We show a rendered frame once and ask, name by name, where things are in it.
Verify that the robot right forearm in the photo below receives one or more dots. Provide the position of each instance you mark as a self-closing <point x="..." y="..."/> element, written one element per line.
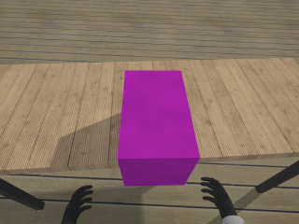
<point x="233" y="220"/>

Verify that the right robot hand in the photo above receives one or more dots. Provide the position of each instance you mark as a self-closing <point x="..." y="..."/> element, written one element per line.
<point x="221" y="198"/>

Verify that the carton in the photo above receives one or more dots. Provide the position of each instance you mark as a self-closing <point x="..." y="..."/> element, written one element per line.
<point x="157" y="142"/>

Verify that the table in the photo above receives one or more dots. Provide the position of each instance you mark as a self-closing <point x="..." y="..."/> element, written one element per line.
<point x="61" y="117"/>

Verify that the left robot hand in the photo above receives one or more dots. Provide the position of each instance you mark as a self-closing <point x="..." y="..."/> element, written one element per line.
<point x="74" y="209"/>

